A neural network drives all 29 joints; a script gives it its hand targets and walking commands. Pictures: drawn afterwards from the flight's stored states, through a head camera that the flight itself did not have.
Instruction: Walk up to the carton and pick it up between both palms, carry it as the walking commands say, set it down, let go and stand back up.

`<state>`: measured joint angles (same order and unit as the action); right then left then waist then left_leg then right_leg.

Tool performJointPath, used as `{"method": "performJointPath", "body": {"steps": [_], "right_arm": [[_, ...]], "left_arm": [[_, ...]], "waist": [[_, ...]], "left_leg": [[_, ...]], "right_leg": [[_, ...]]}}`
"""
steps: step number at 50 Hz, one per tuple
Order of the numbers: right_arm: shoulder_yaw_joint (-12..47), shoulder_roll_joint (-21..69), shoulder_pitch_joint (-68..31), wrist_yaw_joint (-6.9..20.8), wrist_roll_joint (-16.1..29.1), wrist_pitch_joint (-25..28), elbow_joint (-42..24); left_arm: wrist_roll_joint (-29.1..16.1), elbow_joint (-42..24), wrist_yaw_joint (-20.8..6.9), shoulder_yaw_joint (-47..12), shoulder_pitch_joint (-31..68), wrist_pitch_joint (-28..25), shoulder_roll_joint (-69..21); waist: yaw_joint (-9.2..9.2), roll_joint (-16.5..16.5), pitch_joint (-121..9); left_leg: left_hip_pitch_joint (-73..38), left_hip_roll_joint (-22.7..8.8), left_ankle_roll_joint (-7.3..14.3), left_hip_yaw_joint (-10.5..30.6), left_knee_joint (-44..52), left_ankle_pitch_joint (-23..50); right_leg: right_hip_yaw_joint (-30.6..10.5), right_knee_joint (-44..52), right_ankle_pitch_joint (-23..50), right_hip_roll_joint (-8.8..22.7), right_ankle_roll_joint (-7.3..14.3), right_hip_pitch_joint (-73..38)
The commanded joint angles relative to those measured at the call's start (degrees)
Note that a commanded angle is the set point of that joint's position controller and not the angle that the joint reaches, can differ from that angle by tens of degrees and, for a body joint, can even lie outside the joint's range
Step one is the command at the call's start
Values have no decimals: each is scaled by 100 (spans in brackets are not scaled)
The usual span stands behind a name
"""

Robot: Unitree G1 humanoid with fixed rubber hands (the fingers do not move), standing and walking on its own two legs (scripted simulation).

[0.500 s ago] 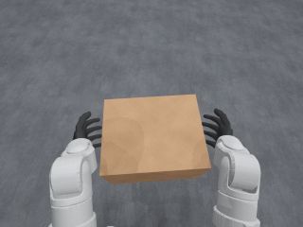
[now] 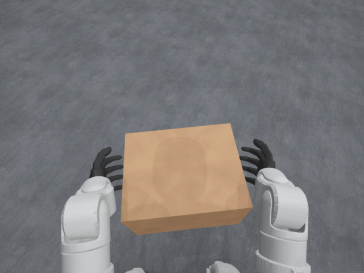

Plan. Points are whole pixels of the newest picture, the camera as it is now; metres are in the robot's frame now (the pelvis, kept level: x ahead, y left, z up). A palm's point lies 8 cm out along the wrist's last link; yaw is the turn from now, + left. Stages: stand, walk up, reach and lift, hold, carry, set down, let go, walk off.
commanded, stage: carry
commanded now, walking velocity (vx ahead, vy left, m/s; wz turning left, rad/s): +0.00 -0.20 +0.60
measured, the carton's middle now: (183, 179) +0.32 +0.00 -0.02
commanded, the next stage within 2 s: none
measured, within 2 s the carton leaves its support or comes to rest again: neither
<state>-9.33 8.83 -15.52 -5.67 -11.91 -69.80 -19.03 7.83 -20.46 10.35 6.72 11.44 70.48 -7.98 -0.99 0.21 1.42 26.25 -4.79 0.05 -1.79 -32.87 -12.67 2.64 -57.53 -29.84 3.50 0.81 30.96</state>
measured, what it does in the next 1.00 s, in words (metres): steps to the right, turning left: right foot, then left foot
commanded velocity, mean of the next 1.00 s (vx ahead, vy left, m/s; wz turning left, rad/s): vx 0.00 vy -0.20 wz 0.60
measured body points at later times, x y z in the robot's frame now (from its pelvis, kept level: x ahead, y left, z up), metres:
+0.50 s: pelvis +0.00 -0.10 -0.01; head +0.05 -0.09 +0.44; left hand +0.23 +0.14 +0.04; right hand +0.35 -0.16 +0.06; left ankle -0.01 +0.00 -0.74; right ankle -0.01 -0.19 -0.73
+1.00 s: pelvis +0.03 -0.23 +0.00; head +0.05 -0.23 +0.45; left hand +0.19 +0.06 +0.07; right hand +0.36 -0.22 +0.07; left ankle -0.07 -0.12 -0.65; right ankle +0.07 -0.33 -0.73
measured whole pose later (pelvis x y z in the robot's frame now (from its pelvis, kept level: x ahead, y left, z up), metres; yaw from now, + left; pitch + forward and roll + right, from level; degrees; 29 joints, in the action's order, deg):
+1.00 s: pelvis +0.03 -0.23 +0.00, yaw +33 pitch +3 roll +1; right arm -9.7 8.4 -13.6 -5.5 -11.9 -69.8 -18.4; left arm 6.9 -17.0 11.1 6.5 11.9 71.0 -8.1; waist 0.8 1.8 -1.5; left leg 32.7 -3.0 -3.2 -1.6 -66.3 -28.0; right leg 7.3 -34.0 -19.4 4.6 0.2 17.8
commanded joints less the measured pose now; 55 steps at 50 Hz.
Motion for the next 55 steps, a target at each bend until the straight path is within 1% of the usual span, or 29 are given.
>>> {"method": "performJointPath", "body": {"steps": [1,3,5,6,7,8,10,11,13,15,19,21,22,23,24,25,26,27,29,37,40,41,42,43,44,46,49,52,55], "right_arm": [[4124,5543,-1917,1726,2973,7,-445],[4161,5511,-1846,1699,2935,-54,-329],[4313,5394,-1833,1679,2900,-81,-362],[4414,5322,-1850,1663,2875,-72,-416],[4432,5405,-2044,1648,2870,-76,-400],[4566,5374,-2499,1685,2955,-99,-555],[4672,5451,-2710,1739,3033,-164,-309],[4579,5498,-2865,1777,3087,-173,-166],[4554,5558,-2651,1795,3168,-194,41],[4662,5629,-3028,1774,3340,-136,-258],[4554,5454,-3003,1829,3438,-180,-221],[4411,5399,-2580,1853,3343,-183,-85],[4393,5552,-2726,1858,3364,-131,-186],[4245,5490,-2415,1856,3251,-111,-33],[4158,5537,-2207,1863,3169,-74,54],[4063,5511,-2150,1855,3115,-51,176],[4072,5568,-2175,1847,3063,-4,147],[4067,5646,-1999,1825,3043,55,33],[4175,5697,-2460,1769,3086,74,-357],[4093,5474,-2007,1715,2916,64,-504],[4215,5318,-1696,1682,2798,-10,-238],[4253,5326,-1663,1683,2769,-9,-110],[4343,5369,-1694,1665,2764,-3,-146],[4339,5258,-1944,1671,2771,-17,-280],[4380,5282,-2049,1707,2789,-30,-173],[4500,5382,-2773,1764,2988,-48,-172],[4659,5550,-2815,1760,3220,-42,-262],[4566,5503,-2896,1776,3323,-59,-185],[4462,5323,-2625,1837,3292,-110,-110]], "left_arm": [[-2998,-1002,-2058,-4473,3117,-98,-5653],[-2894,-823,-2058,-4305,2912,-7,-5536],[-2804,-570,-2101,-4141,2578,38,-5492],[-2803,-447,-2167,-4102,2460,55,-5482],[-2869,-530,-2203,-4115,2796,46,-5472],[-2767,-315,-2237,-4022,2700,44,-5432],[-2578,-15,-2281,-3782,2572,71,-5369],[-2603,48,-2284,-3778,2823,71,-5412],[-2686,186,-2262,-3647,2708,54,-5459],[-2700,78,-2237,-3679,2936,-22,-5553],[-2434,177,-2086,-3617,2545,-26,-5508],[-2427,45,-2031,-3723,2561,-30,-5528],[-2554,-250,-2015,-3909,2958,-94,-5643],[-2595,-276,-2022,-4000,2960,-87,-5555],[-2670,-422,-2021,-4148,3143,-78,-5573],[-2707,-454,-2019,-4112,3145,-95,-5605],[-2723,-363,-2072,-4122,3254,-117,-5596],[-2933,-757,-2094,-4364,3669,-164,-5641],[-3006,-605,-2120,-4408,3542,-156,-5844],[-2922,-797,-2012,-4418,3096,-136,-5726],[-2772,-556,-2061,-4172,2660,-46,-5504],[-2789,-566,-2092,-4183,2836,-47,-5522],[-2806,-528,-2135,-4111,2877,-36,-5503],[-2782,-344,-2178,-4123,2704,-24,-5459],[-2706,-411,-2197,-4013,2773,-26,-5315],[-2558,-31,-2250,-3796,2808,-7,-5303],[-2636,-38,-2248,-3667,2811,-70,-5423],[-2571,-24,-2146,-3704,2922,-78,-5496],[-2370,127,-2064,-3687,2584,-59,-5479]], "waist": [[237,1226,-2659],[225,1504,-2557],[103,1108,-2489],[63,514,-2479],[27,-963,-2153],[116,-1878,-1978],[3,-1418,-1540],[19,-1083,-1233],[54,-1154,-1226],[33,-1267,-1557],[-97,-1193,-2352],[-33,-1286,-2477],[65,-918,-2587],[204,-318,-2720],[336,314,-2862],[274,1741,-2937],[220,1398,-2884],[288,914,-2947],[290,562,-2775],[243,1433,-2716],[99,1419,-2509],[58,1199,-2461],[18,-49,-2302],[18,-1404,-2072],[5,-1676,-1905],[-13,-1261,-1465],[21,-1248,-1515],[-73,-1076,-1906],[-44,-1288,-2390]], "left_leg": [[-1833,-1060,748,1478,823,2257],[-1375,-969,659,1406,804,1834],[-479,-694,366,1110,432,831],[119,-266,127,764,-1,-25],[1047,406,-190,-9,-1307,-1568],[1427,481,-359,-366,-2900,-2546],[1285,132,-268,-108,-4427,-2265],[1332,-22,-290,-47,-4473,-1966],[1507,-67,-309,-258,-3932,-1716],[1703,-68,-359,-417,-3142,-1742],[920,126,-266,-633,-1377,-1622],[283,270,-229,-927,-179,-823],[-328,262,-168,-909,446,197],[-1368,-54,-57,-401,951,985],[-2573,-917,344,795,789,2323],[-3461,-2451,1088,3160,833,5264],[-3646,-2500,1476,3469,531,6391],[-3685,-2054,1444,2721,258,6120],[-3360,-1580,1139,2118,342,4859],[-2004,-934,831,1655,777,2610],[-774,-758,464,1452,757,938],[-326,-378,210,1059,501,-48],[319,251,-69,451,-359,-933],[1015,662,-271,-163,-1891,-2210],[1145,430,-352,-252,-3278,-2600],[1174,119,-300,-164,-4194,-2172],[1372,89,-307,-367,-3512,-1803],[1226,135,-304,-522,-2202,-1612],[347,254,-177,-670,-802,-1290]], "right_leg": [[42,698,443,-263,-337,-299],[166,1358,526,-296,-361,-833],[412,2985,1369,-230,-341,-2008],[234,3644,1321,71,-280,-2810],[-1053,4400,1401,1435,-64,-2908],[-1548,4311,2069,2352,493,-2429],[-742,4293,1699,2007,778,-1683],[-339,4220,1973,1716,714,-1676],[284,3951,2694,1508,563,-2249],[499,3395,4361,1518,629,-3239],[123,2549,6178,1638,815,-3788],[528,2150,5965,1508,696,-3663],[689,2071,5522,1418,492,-3171],[899,1763,4517,1289,210,-2270],[781,1336,3080,995,-44,-928],[899,354,-44,129,-368,590],[21,-526,-700,-13,-360,979],[-292,-676,-549,102,-328,950],[-406,-649,-85,131,-285,1023],[-18,634,338,-301,-332,-104],[133,2468,876,-173,-371,-1631],[385,3307,1189,-135,-337,-2256],[-206,4119,1349,564,-291,-2657],[-1403,4195,1887,1914,240,-2483],[-1369,4292,1900,2322,659,-1949],[-496,4101,2093,1907,853,-1678],[329,3557,3820,1438,611,-2539],[215,2883,5225,1587,768,-3239],[165,2349,5755,1657,840,-3191]]}}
